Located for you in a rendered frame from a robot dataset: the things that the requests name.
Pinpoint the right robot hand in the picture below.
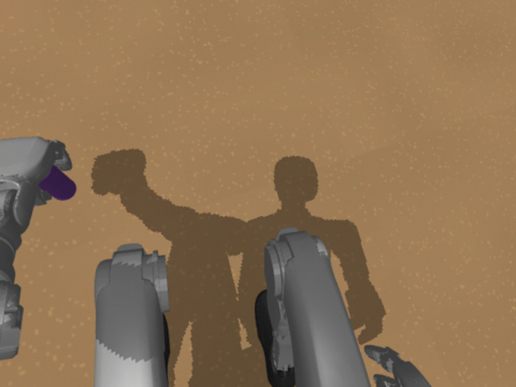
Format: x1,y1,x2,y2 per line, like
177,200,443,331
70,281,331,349
364,345,431,387

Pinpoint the left robot arm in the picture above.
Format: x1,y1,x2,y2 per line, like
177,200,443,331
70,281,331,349
0,176,36,360

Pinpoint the left robot hand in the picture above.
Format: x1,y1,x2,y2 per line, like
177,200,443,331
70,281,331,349
0,137,73,206

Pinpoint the can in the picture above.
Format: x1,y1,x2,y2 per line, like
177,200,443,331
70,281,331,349
39,165,77,201

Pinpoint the right robot foot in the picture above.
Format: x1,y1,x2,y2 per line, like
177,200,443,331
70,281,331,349
255,290,295,387

